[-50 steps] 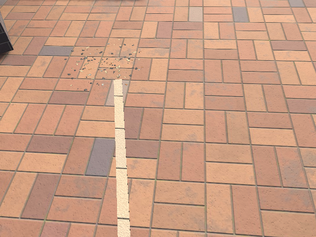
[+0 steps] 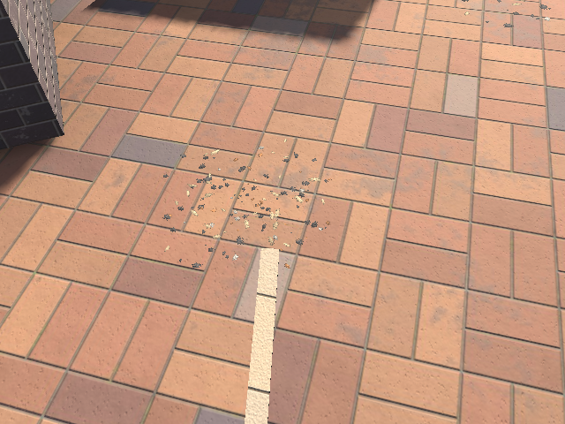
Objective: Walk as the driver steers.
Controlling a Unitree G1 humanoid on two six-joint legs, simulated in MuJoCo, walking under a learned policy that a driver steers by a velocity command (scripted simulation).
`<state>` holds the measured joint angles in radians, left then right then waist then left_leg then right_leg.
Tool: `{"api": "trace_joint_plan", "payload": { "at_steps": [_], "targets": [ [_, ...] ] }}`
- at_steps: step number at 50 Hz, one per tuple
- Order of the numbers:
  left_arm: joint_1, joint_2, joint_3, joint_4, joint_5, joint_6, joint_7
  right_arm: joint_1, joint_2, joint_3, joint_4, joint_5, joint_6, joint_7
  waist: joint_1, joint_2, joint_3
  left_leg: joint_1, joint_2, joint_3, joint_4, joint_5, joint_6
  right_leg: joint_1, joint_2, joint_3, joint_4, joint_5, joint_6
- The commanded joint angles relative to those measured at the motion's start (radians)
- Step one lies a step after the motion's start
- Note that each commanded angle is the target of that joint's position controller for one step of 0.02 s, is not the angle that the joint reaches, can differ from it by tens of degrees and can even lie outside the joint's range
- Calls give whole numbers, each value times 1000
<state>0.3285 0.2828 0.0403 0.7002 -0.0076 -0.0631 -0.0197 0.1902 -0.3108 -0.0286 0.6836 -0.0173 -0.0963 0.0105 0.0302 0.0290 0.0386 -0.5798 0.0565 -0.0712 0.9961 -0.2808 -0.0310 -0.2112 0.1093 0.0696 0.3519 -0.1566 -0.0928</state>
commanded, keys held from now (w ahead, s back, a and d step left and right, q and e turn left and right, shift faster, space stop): w+e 0.54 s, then w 0.18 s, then w+q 0.28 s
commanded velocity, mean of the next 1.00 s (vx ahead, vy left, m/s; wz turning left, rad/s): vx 0.50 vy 0.00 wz -0.34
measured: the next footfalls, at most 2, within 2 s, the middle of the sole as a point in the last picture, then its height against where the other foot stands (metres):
left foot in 0.26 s outside the picture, level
right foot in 0.76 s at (406, 405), level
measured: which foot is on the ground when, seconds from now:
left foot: up 0.00-0.24, down 0.26-0.78, up 0.80-1.00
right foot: down 0.00-0.26, up 0.28-0.74, down 0.76-1.00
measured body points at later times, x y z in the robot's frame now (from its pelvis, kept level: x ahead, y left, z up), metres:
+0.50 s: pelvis +0.28 +0.04 +0.00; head +0.30 +0.04 +0.45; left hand +0.50 +0.26 -0.10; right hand +0.27 -0.26 -0.11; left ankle +0.29 +0.14 -0.75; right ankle +0.28 -0.12 -0.67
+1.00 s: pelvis +0.51 -0.11 +0.00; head +0.53 -0.13 +0.45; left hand +0.70 +0.11 -0.10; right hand +0.52 -0.42 -0.12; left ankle +0.62 +0.03 -0.66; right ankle +0.48 -0.20 -0.75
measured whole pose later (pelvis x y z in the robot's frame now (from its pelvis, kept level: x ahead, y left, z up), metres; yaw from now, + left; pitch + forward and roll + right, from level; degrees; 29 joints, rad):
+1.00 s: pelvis +0.51 -0.11 +0.00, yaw -20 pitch +0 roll -1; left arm 0.29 0.26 0.06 0.73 0.02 -0.08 -0.02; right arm 0.23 -0.32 -0.06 0.83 0.03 -0.04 0.00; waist 0.02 0.05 0.04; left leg -0.62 0.11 -0.07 1.08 -0.22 -0.02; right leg -0.14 0.03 -0.12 0.32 -0.18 -0.06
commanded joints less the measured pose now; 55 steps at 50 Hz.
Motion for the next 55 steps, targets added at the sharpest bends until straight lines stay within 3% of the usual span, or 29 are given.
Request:
{"api": "trace_joint_plan", "payload": {
  "at_steps": [1,4,7,10,12,13,14,15,16,17,18,19,22,25,30,34,36,37,38,39,40,41,42,43,44,46,48,50,55],
  "targets": [
    [-28,177,52,-64,-9,-12,21,-43,-63,-15,-73,-4,-5,-9,-16,-90,-27,-33,-5,15,-176,143,-42,0,-226,217,-146,253,-172],
    [23,186,57,-38,-15,1,34,-157,-41,-7,-92,4,-14,-1,28,-107,-28,71,-54,22,-380,339,-47,-45,-187,193,-123,195,-123],
    [69,183,60,-16,-25,13,39,-217,-62,-17,-107,19,-23,7,43,-115,-32,111,-75,-7,-472,362,-32,9,-213,266,-78,125,-103],
    [60,179,64,-12,-23,25,44,-198,-99,-37,-103,24,-33,10,14,-145,-34,155,-69,-32,-525,262,6,93,-249,351,0,119,-80],
    [35,149,56,-22,-17,30,40,-63,-134,-61,-72,19,-41,1,-62,-146,-101,365,-50,-15,-585,240,60,70,-199,332,137,196,-41],
    [26,94,35,-43,-3,27,35,78,-178,-76,-61,3,-42,-9,-127,-76,-237,613,91,-134,-552,192,123,-32,-145,268,379,105,-9],
    [164,16,10,-64,-19,19,34,175,-255,-96,-34,-6,-27,-11,-86,200,-375,961,323,-540,-589,43,283,-375,3,124,706,-343,62],
    [185,98,20,-56,-33,15,37,187,-193,-88,-25,20,-18,-2,-91,235,-353,948,376,-735,-662,-184,305,-529,-65,116,869,-437,77],
    [90,167,40,-54,-34,19,37,138,-122,-69,-36,22,-14,-5,-113,121,-208,822,327,-592,-688,-213,259,-570,-109,117,922,-344,86],
    [22,172,45,-66,-23,24,38,90,-99,-60,-38,15,-8,-6,-104,55,-120,699,282,-444,-702,-100,225,-551,-142,79,913,-268,94],
    [-19,160,47,-79,-12,25,36,58,-77,-53,-29,11,-5,-5,-89,45,-58,602,240,-345,-728,15,215,-535,-167,71,873,-218,99],
    [-26,144,49,-84,-14,29,30,41,-62,-47,-22,4,-7,-6,-67,68,-33,537,207,-264,-755,88,203,-498,-193,66,843,-185,99],
    [-35,85,38,-100,-20,43,20,35,-71,-55,5,12,-19,-5,-48,84,-14,466,187,-127,-818,198,220,-472,-219,31,783,-140,108],
    [-92,67,30,-126,-12,43,14,40,-109,-67,34,12,-21,-7,-52,51,-5,485,200,-36,-842,313,236,-512,-231,27,668,-38,120],
    [-238,32,10,-158,-12,19,-14,86,-141,-68,81,24,-7,-6,-104,14,20,502,169,109,-845,380,206,-424,-197,-38,378,169,92],
    [-328,50,13,-202,-13,12,-30,151,-177,-76,131,48,14,-1,-108,21,48,618,220,117,-809,464,195,-407,-163,-70,252,80,46],
    [-280,86,30,-200,-4,13,-31,150,-203,-80,144,54,26,-6,-54,53,-2,661,225,140,-694,755,175,-289,-114,-110,212,-1,8],
    [-167,117,49,-171,0,14,-26,145,-203,-76,152,58,33,-9,22,49,-72,630,201,166,-551,883,155,-105,-84,-132,157,34,-21],
    [-17,168,76,-128,2,18,-13,154,-177,-61,155,53,32,-12,96,38,-162,498,159,188,-359,828,124,157,-96,-107,151,94,-49],
    [129,282,101,-108,25,24,6,209,-79,-23,114,25,18,-3,112,-148,-339,117,54,199,37,376,64,589,-384,267,188,109,-175],
    [140,258,89,-109,12,22,8,242,-51,-7,132,30,0,6,93,-238,-496,-48,-75,39,281,-302,40,672,-546,637,36,31,-276],
    [98,192,67,-108,14,17,3,151,-159,-43,115,67,-7,11,116,-139,-368,-130,-26,-50,344,-279,53,554,-513,519,2,-9,-222],
    [42,162,57,-97,11,10,3,81,-149,-42,87,80,-8,11,85,-135,-220,-158,20,-20,304,-203,58,408,-463,351,-19,18,-180],
    [-16,127,47,-84,8,2,-1,60,-127,-40,87,65,-3,6,44,-102,-133,-137,55,-5,231,-130,51,278,-413,247,-58,57,-150],
    [-63,93,38,-84,11,-9,-3,77,-122,-46,98,50,11,1,9,-123,-92,-84,81,-11,182,-70,43,184,-379,171,-99,85,-131],
    [-105,81,41,-72,18,-31,-5,142,-74,-41,127,49,40,-2,-36,-128,-68,5,87,-12,172,7,23,73,-363,91,-178,107,-131],
    [-117,87,47,-48,23,-48,-2,127,-52,-41,120,49,57,-8,-51,-107,-27,-26,87,-30,133,65,7,39,-364,14,-221,165,-131],
    [-105,92,52,-22,30,-53,8,77,-46,-42,102,45,60,-10,-43,-95,1,-83,82,-49,44,160,-1,61,-355,-56,-234,203,-119],
    [-68,133,65,20,18,-45,26,-71,-10,-25,53,36,47,21,10,-68,48,-62,60,29,-247,369,19,111,-348,-194,-255,217,-84]
  ]
}}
